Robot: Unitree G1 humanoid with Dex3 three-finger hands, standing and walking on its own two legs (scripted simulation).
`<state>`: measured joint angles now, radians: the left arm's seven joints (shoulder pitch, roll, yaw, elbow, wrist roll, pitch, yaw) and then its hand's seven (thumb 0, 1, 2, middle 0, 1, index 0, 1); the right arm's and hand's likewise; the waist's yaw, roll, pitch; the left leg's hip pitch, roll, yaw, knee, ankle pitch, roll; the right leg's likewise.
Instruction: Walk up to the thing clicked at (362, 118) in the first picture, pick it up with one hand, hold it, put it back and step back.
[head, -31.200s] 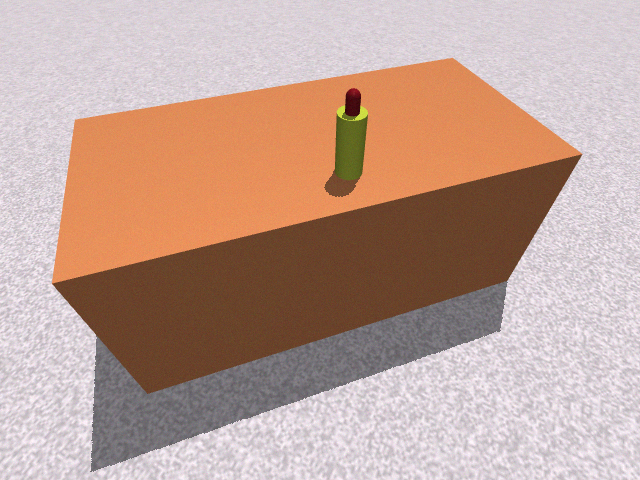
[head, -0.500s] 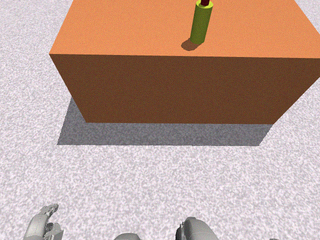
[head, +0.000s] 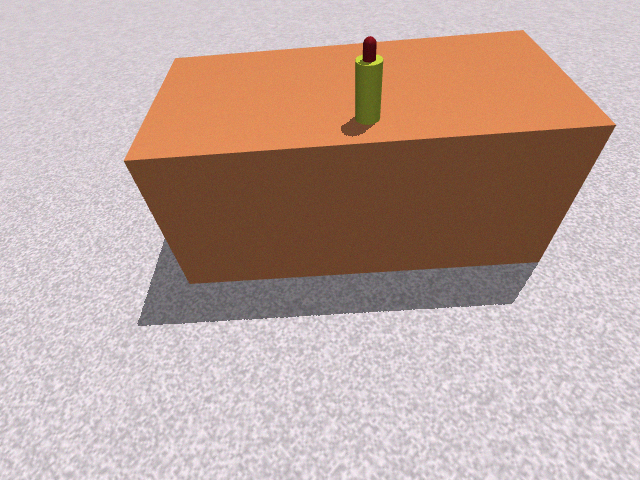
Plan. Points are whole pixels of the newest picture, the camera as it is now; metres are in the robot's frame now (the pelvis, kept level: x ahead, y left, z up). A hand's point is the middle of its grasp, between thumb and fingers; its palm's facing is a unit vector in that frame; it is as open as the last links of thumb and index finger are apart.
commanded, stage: step back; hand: right
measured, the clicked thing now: (368, 80) +1.12 -0.08 -0.05
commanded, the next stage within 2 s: stand in 0.76 s
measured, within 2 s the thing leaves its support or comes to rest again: neither
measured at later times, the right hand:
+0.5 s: hand out of the picture +0.10 -0.25 -0.15, palm faces -0.07 +0.93 -0.36, open 7.4 cm
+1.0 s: hand (489, 469) +0.18 -0.19 -0.13, palm faces -0.08 +0.93 -0.35, open 7.4 cm
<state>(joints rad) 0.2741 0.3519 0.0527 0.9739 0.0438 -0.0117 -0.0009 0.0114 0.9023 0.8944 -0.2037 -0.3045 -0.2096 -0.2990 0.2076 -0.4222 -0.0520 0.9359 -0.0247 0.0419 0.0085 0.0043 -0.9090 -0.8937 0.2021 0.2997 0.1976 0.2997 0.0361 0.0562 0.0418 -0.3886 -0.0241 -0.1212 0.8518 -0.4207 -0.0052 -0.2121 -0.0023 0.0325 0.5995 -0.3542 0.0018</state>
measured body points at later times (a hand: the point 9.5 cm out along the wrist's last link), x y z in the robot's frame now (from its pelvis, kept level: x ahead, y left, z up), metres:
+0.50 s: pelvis +0.02 +0.01 +0.00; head +0.03 +0.00 +0.45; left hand +0.10 +0.32 -0.11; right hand +0.11 -0.30 -0.13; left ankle +0.00 +0.13 -0.71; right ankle +0.05 -0.11 -0.73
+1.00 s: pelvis +0.05 +0.05 +0.01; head +0.07 +0.06 +0.46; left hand +0.12 +0.35 -0.12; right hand +0.18 -0.24 -0.11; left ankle +0.02 +0.15 -0.73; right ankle +0.06 -0.11 -0.73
